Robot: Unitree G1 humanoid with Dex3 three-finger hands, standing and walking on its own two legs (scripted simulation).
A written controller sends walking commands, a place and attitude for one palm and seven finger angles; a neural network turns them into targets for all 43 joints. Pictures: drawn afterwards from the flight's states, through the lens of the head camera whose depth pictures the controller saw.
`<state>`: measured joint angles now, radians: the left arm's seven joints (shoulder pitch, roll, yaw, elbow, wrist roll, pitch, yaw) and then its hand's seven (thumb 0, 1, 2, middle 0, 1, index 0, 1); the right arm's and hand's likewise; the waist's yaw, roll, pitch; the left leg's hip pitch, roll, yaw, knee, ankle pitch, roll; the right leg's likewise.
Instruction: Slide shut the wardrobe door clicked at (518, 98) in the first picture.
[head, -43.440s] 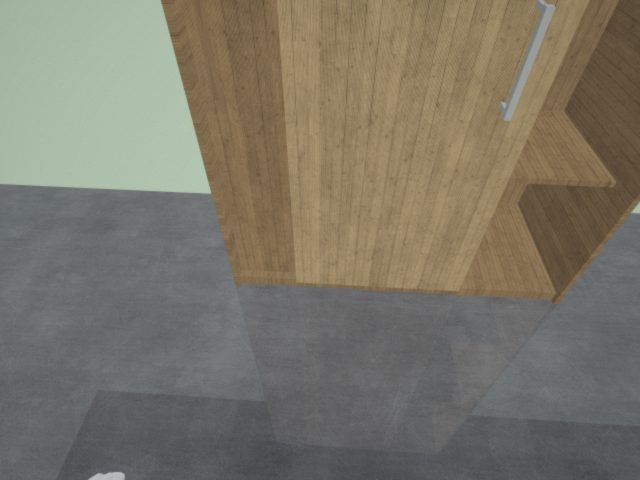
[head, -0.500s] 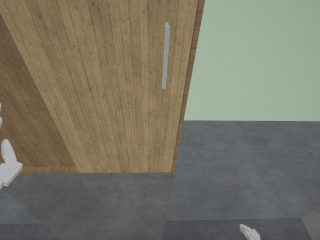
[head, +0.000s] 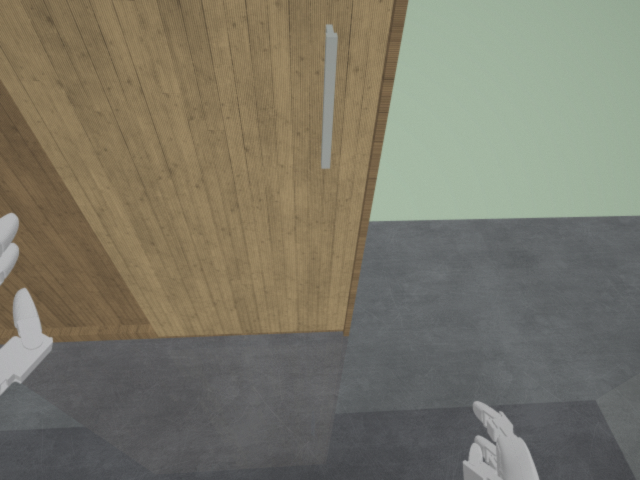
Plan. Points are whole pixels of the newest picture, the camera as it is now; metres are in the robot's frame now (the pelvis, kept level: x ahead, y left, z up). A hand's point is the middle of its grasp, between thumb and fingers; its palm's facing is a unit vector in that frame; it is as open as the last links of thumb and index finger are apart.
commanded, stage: let the arm hang, fingers relaxed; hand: left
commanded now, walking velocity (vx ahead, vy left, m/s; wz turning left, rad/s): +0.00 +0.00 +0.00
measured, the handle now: (327, 103) +0.66 +0.04 +0.14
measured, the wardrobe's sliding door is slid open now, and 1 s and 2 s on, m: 0.00 0.00 0.00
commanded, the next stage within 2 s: look to check the result in 1.10 s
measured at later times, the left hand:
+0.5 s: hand out of the picture -0.08 +0.19 -0.18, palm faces +0.07 -0.98 -0.20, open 7.1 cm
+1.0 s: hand out of the picture +0.02 +0.19 -0.17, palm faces +0.04 -0.98 -0.21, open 7.3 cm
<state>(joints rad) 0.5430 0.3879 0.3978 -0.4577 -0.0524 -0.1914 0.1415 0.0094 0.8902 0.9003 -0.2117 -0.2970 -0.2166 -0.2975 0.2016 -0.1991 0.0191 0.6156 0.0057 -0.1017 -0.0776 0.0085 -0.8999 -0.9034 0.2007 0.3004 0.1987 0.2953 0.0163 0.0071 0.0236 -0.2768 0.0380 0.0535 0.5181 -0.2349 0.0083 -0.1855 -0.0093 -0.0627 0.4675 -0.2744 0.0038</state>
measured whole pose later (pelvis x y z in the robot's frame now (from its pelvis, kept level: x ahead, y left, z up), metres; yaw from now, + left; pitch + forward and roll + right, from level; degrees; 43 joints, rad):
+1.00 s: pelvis -0.02 +0.00 +0.00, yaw +1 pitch -1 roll +0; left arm 0.19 0.17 0.02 1.12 0.01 0.00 0.02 0.00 0.91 0.90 -0.20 -0.29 -0.20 -0.29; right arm 0.23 -0.18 -0.02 1.12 -0.02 0.01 -0.03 0.00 -0.91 -0.90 0.20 0.30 0.20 0.29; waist -0.01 0.02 0.04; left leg -0.25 0.01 0.04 0.43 -0.16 0.02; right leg -0.17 -0.03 -0.08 0.42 -0.23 0.01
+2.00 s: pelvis +0.02 -0.03 +0.01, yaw +1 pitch -1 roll +0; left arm 0.11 0.29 0.02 1.12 0.01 -0.01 0.01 0.00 0.91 0.90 -0.20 -0.29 -0.21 -0.30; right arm 0.11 -0.31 0.00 1.13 -0.01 0.01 -0.02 0.00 -0.90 -0.90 0.20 0.30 0.20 0.29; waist 0.00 0.02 0.05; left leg -0.13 0.05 0.04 0.33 -0.18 -0.03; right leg -0.05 0.01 -0.08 0.31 -0.24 -0.03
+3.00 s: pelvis +0.02 -0.02 +0.01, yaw +0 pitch -2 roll +0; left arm 0.13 0.29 0.02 1.14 0.01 -0.01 0.01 0.00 0.91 0.90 -0.20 -0.29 -0.21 -0.30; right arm 0.13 -0.30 0.00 1.14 -0.01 0.01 -0.02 0.00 -0.90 -0.90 0.20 0.30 0.20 0.29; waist -0.01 0.01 0.05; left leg -0.12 0.05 0.06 0.32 -0.17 -0.03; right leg -0.04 0.02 -0.06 0.29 -0.22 -0.03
